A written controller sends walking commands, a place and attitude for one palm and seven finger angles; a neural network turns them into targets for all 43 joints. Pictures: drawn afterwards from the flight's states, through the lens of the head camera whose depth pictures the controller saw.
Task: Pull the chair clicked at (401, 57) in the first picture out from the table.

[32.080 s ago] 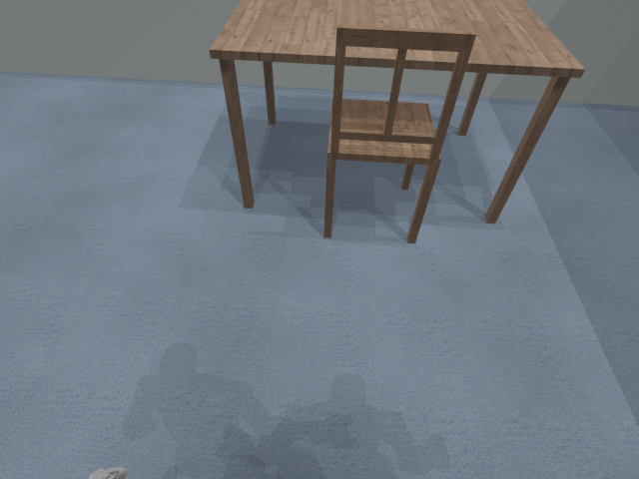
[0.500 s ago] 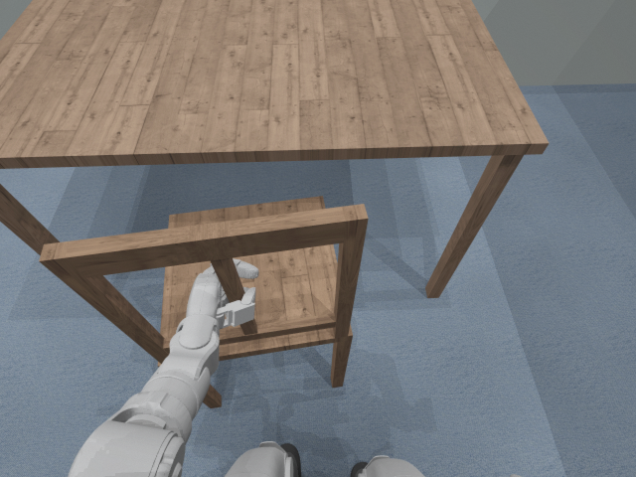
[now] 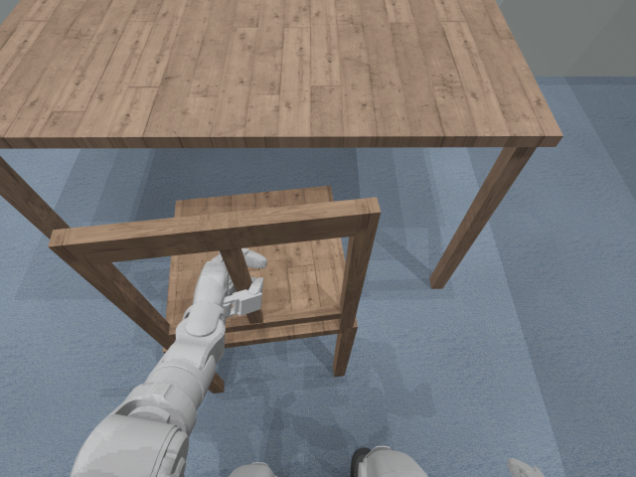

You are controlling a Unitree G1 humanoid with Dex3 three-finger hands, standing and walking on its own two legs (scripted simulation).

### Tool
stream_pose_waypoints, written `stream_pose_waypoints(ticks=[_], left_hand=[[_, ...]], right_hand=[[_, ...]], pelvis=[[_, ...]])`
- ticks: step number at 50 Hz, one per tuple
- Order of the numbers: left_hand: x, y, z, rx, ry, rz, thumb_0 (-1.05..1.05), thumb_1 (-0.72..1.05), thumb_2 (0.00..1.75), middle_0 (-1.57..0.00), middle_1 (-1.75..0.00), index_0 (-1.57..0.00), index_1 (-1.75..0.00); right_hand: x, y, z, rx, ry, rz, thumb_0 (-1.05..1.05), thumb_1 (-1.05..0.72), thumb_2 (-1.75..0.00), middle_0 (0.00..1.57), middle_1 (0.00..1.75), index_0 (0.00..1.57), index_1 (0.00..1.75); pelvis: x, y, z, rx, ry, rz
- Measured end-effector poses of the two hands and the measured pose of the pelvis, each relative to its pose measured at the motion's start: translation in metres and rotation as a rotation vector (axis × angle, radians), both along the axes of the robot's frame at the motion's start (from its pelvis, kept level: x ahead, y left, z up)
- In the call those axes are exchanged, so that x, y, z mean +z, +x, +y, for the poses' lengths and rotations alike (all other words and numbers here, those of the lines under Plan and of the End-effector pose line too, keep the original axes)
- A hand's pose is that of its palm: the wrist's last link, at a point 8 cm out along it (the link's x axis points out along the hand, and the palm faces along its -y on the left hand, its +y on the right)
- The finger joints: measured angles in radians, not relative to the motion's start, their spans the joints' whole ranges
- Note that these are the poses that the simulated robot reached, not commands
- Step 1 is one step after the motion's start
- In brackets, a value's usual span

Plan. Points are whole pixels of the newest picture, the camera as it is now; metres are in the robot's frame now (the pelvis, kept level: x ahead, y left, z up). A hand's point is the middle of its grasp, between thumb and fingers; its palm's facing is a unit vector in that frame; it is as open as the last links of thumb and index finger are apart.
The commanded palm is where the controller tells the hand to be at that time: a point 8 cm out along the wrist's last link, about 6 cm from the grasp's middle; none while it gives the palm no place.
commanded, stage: step backward, pulling the chair out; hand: left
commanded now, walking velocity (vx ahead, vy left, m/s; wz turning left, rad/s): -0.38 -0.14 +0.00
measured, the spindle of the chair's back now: (245, 288) +0.39 +0.11 -0.09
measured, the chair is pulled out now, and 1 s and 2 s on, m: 0.16 0.25 0.41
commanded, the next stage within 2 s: none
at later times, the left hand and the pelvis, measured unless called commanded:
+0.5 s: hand (248, 317) +0.33 +0.10 -0.06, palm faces -0.07 -0.98 -0.16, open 5.5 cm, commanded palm +0.31 +0.15 -0.06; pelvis -0.05 +0.01 +0.00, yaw +0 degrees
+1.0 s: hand (237, 355) +0.27 +0.11 -0.06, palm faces -0.06 -0.99 -0.16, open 5.5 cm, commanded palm +0.27 +0.16 -0.06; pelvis -0.09 +0.00 +0.00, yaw -1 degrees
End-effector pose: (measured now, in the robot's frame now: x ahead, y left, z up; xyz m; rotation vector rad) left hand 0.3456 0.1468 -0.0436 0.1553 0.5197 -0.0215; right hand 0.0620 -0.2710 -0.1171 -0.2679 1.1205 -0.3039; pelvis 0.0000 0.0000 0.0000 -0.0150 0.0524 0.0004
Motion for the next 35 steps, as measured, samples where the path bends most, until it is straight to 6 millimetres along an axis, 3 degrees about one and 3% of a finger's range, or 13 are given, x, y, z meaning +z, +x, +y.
stream_pose_waypoints(ticks=[7, 14, 19, 26, 35], left_hand=[[0.0, 0.0, 0.003, -0.063, -0.001, -0.01, 0.04, 0.67, 0.76, -0.28, -1.22, -0.49, -1.45], [0.0, -0.009, 0.004, -0.041, 0.021, -0.027, 0.04, 0.65, 0.76, -0.3, -1.22, -0.49, -1.45], [0.0, -0.02, 0.004, -0.004, 0.028, -0.026, 0.05, 0.64, 0.78, -0.32, -1.21, -0.49, -1.45], [0.001, -0.036, 0.007, -0.017, 0.013, -0.02, 0.05, 0.66, 0.77, -0.29, -1.23, -0.49, -1.45], [0.001, -0.057, 0.011, 0.005, 0.012, -0.005, 0.06, 0.66, 0.78, -0.29, -1.22, -0.49, -1.45]], right_hand=[[0.007, -0.009, 0.015, -0.015, -0.01, 0.02, 0.01, -0.91, -0.9, 0.21, 0.3, 0.21, 0.3], [-0.003, -0.025, 0.031, -0.04, 0.079, -0.004, 0.01, -0.91, -0.9, 0.21, 0.3, 0.21, 0.3], [-0.013, -0.042, 0.024, -0.063, 0.1, 0.022, 0.01, -0.9, -0.9, 0.21, 0.3, 0.21, 0.3], [-0.006, -0.062, 0.009, -0.03, 0.006, 0.071, 0.01, -0.91, -0.9, 0.21, 0.3, 0.21, 0.3], [-0.001, -0.061, 0.011, -0.005, 0.042, 0.047, 0.01, -0.91, -0.9, 0.2, 0.3, 0.21, 0.3]], pelvis=[[0.003, -0.018, 0.015, -0.026, 0.014, 0.005], [-0.001, -0.027, 0.003, -0.05, 0.01, -0.022], [-0.003, -0.036, -0.003, -0.029, -0.001, -0.011], [-0.003, -0.052, 0.009, 0.002, 0.001, -0.006], [0.003, -0.061, -0.002, -0.013, -0.007, -0.011]])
